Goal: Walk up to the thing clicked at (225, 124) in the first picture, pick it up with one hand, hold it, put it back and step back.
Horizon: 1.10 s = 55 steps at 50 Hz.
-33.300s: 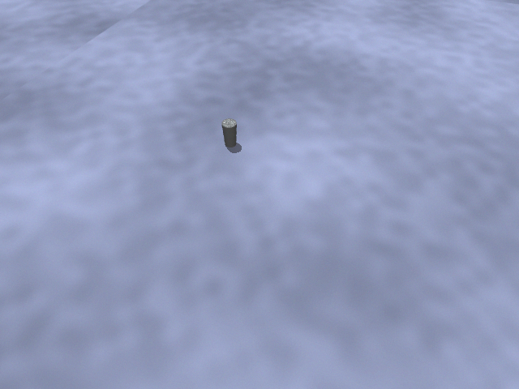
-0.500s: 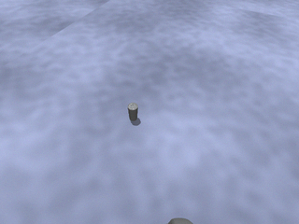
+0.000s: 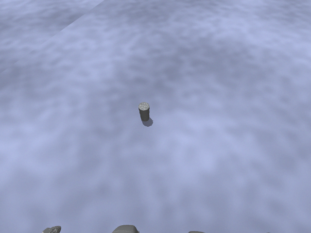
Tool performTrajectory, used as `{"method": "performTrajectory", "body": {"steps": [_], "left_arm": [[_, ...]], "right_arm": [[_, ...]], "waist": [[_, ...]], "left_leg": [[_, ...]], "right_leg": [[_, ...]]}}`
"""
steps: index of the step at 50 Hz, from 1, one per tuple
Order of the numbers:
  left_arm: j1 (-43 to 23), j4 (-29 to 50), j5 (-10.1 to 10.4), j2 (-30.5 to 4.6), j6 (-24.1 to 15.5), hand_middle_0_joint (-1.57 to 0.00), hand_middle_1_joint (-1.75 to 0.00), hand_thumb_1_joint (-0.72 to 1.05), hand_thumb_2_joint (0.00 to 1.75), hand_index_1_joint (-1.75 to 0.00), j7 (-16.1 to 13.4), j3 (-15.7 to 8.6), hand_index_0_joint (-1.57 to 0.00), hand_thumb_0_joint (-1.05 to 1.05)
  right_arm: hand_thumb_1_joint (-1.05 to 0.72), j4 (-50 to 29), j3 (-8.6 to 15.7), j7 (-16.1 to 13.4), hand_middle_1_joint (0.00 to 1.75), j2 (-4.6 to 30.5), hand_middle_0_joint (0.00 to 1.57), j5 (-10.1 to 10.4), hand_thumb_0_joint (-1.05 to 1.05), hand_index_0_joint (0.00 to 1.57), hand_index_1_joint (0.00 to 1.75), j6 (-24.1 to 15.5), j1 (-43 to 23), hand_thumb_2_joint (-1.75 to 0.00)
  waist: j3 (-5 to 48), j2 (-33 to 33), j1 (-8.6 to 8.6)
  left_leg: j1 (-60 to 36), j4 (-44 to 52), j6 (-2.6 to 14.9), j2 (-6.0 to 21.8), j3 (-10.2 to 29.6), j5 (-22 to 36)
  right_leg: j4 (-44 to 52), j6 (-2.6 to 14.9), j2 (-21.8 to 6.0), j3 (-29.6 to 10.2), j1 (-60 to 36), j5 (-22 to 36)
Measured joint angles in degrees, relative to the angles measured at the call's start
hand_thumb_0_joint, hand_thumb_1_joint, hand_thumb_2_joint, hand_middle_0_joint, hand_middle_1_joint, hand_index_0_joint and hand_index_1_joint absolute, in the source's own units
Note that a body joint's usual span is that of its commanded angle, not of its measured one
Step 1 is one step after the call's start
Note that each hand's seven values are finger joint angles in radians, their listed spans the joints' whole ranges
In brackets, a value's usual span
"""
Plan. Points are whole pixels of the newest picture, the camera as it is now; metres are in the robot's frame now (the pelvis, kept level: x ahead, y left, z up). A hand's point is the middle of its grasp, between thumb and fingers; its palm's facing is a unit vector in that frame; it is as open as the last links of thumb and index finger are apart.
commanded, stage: step back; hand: left
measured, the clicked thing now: (144, 112) +0.98 +0.12 -0.69
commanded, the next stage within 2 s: stand in 0.22 s
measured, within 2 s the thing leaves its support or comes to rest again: neither
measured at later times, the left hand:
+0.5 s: hand out of the picture +0.10 +0.26 -0.14, palm faces -0.04 -0.94 -0.33, open 7.4 cm
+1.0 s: hand out of the picture +0.10 +0.26 -0.14, palm faces -0.05 -0.94 -0.34, open 7.4 cm
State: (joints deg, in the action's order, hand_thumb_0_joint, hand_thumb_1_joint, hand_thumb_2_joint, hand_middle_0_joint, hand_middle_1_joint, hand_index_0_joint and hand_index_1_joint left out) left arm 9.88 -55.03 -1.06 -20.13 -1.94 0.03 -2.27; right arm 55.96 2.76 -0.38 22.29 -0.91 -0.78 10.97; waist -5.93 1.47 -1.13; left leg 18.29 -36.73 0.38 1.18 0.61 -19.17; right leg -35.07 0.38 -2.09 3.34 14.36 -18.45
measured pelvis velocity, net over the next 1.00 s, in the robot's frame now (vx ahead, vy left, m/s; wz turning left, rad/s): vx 0.01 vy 0.01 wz -0.02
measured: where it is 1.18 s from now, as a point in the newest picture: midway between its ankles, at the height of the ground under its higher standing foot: outside the picture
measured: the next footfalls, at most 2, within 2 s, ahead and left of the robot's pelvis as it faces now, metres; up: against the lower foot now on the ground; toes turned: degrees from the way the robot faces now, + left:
left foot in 0.02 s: +0.08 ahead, +0.14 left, +0.00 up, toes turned +1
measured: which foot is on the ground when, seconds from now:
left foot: up 0.00-0.00, down 0.02-1.00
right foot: down 0.00-1.00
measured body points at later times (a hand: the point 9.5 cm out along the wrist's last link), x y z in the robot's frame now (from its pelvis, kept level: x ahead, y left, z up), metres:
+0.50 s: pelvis +0.02 +0.01 +0.02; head +0.02 +0.01 +0.47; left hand +0.11 +0.31 -0.12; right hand +0.12 -0.29 -0.11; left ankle +0.04 +0.14 -0.73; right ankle +0.00 -0.12 -0.73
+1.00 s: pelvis +0.01 +0.01 +0.02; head +0.02 +0.01 +0.47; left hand +0.10 +0.31 -0.11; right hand +0.08 -0.29 -0.11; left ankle +0.04 +0.14 -0.73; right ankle +0.00 -0.12 -0.73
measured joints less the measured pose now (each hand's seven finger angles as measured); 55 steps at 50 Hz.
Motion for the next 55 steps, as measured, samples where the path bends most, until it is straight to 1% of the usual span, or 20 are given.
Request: {"method": "performTrajectory", "body": {"steps": [1,2,3,4,6,8,10,13,19,30,43,55], "left_arm": [[-0.3,0.1,0.2,-0.3,0.3,-0.21,-0.3,0.9,0.9,-0.3,-0.1,0.1,-0.21,0.01],[-0.9,0.0,0.4,-0.7,0.7,-0.21,-0.3,0.9,0.9,-0.3,-0.3,0.1,-0.21,0.01],[-1.3,-0.1,0.7,-1.0,1.2,-0.21,-0.3,0.9,0.9,-0.3,-0.5,0.0,-0.21,0.01],[-1.6,-0.3,1.0,-1.2,1.6,-0.21,-0.3,0.9,0.9,-0.3,-0.6,0.0,-0.21,0.01],[-2.1,-0.9,1.2,-1.5,2.0,-0.21,-0.3,0.9,0.9,-0.3,-0.8,0.2,-0.21,0.01],[-2.6,-1.7,1.0,-1.6,1.9,-0.21,-0.3,0.9,0.9,-0.3,-0.7,0.3,-0.21,0.01],[-2.7,-2.2,0.9,-1.6,1.5,-0.21,-0.3,0.9,0.9,-0.3,-0.6,0.4,-0.21,0.01],[-3.1,-4.0,0.9,-1.5,1.3,-0.2,-0.3,0.9,0.9,-0.3,-0.3,1.0,-0.21,0.01],[-3.5,-7.3,0.9,0.0,0.9,-0.21,-0.3,0.9,0.9,-0.3,0.3,2.5,-0.21,0.01],[-4.9,-10.1,0.8,0.1,0.6,-0.21,-0.3,0.9,0.9,-0.3,0.4,2.6,-0.21,0.01],[-4.5,-11.2,0.7,-0.2,0.7,-0.2,-0.3,0.9,0.9,-0.3,0.4,2.5,-0.21,0.01],[-4.1,-11.0,0.6,0.0,1.0,-0.2,-0.3,0.9,0.9,-0.3,0.4,2.6,-0.21,0.01]], "right_arm": [[-0.9,0.3,0.0,-0.1,0.3,-0.2,0.2,-0.1,0.0,0.2,0.3,-0.1,-0.3,-0.9],[-0.9,0.7,0.1,-0.2,0.3,-0.8,0.2,-0.2,0.0,0.2,0.3,-0.1,-0.9,-0.9],[-0.9,1.1,0.0,-0.3,0.3,-1.4,0.2,-0.3,0.0,0.2,0.3,0.0,-1.4,-0.9],[-0.9,1.2,-0.3,-0.2,0.3,-1.9,0.2,-0.3,0.0,0.2,0.3,0.1,-1.8,-0.9],[-0.9,1.6,-0.8,0.1,0.3,-2.4,0.2,-0.3,0.0,0.2,0.3,0.5,-2.7,-0.9],[-0.9,2.2,-1.2,0.1,0.3,-2.8,0.21,-0.3,0.0,0.2,0.3,0.8,-4.0,-0.9],[-0.9,2.5,-1.5,0.1,0.3,-3.1,0.21,-0.1,0.0,0.2,0.3,1.0,-5.1,-0.9],[-0.9,3.1,-1.9,0.4,0.3,-3.2,0.21,0.3,0.0,0.2,0.3,0.6,-6.4,-0.9],[-0.9,5.2,-2.5,0.8,0.3,-2.7,0.21,0.7,0.0,0.2,0.3,-0.4,-7.4,-0.9],[-0.9,8.3,-2.8,1.0,0.3,-2.5,0.21,0.7,0.0,0.2,0.3,-0.5,-7.3,-0.9],[-0.9,10.4,-2.8,0.9,0.3,-2.2,0.2,0.6,0.0,0.2,0.3,-0.4,-5.4,-0.9],[-0.9,10.3,-3.1,0.9,0.3,-2.3,0.2,0.6,0.0,0.2,0.3,-0.3,-5.1,-0.9]], "waist": [[-0.2,-0.2,0.18],[-0.8,-1.3,0.1],[-0.9,-2.3,-0.18],[-0.7,-2.7,-0.32],[-0.2,-2.7,-0.19],[0.0,-2.3,-0.1],[0.4,-2.1,0.09],[0.8,-2.1,0.42],[1.9,-1.3,0.64],[2.5,-1.4,1.06],[2.7,-1.5,1.6],[3.4,-1.5,1.75]], "left_leg": [[-0.9,2.5,-0.18,-0.1,-0.3,4.9],[-1.3,2.6,-0.52,-0.7,-0.7,5.8],[-1.5,2.3,-0.64,-1.2,-1.4,5.1],[-1.4,1.8,-0.61,-1.1,-1.7,4.3],[-0.9,0.6,-0.52,-0.4,-1.7,3.0],[-0.8,0.1,-0.72,0.5,-1.4,2.5],[-0.8,0.5,-0.92,1.0,-1.2,2.6],[-1.9,2.7,-0.93,0.8,-1.4,3.6],[-5.8,8.7,-0.79,0.4,-1.6,6.2],[-9.2,15.5,-0.97,0.3,-1.9,9.8],[-10.0,17.9,-1.1,0.3,-2.1,11.2],[-9.8,18.1,-1.2,0.4,-2.0,11.5]], "right_leg": [[-1.5,-0.33,-0.3,0.1,0.3,-1.0],[-2.9,-0.66,-1.0,-0.4,0.6,-1.9],[-3.8,-0.74,-1.5,-1.1,0.9,-2.2],[-4.0,-0.37,-1.3,-1.7,1.1,-2.4],[-3.0,0.11,-0.2,-2.2,0.6,-2.7],[-1.4,-0.67,0.7,-2.0,-0.2,-1.4],[-0.1,-0.88,1.2,-1.9,-0.7,-0.7],[2.2,-1.02,1.0,-1.9,-1.7,0.2],[8.5,-1.4,0.8,-2.0,-5.7,3.0],[14.7,-1.44,0.7,-2.1,-8.8,6.4],[16.5,-1.37,0.8,-2.2,-9.3,7.6],[16.4,-1.26,0.8,-2.1,-8.9,7.7]]}}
